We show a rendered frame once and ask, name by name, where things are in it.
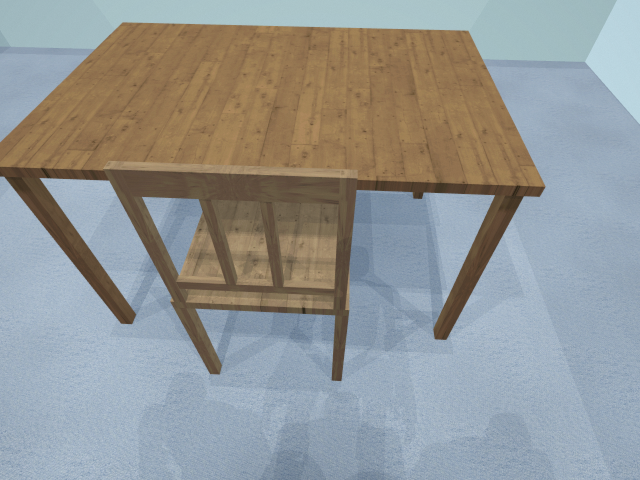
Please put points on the chair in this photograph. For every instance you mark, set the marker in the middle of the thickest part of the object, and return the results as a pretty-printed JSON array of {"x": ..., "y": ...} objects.
[{"x": 270, "y": 239}]

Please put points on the table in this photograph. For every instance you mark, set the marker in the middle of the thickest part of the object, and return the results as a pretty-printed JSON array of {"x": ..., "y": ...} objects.
[{"x": 412, "y": 110}]

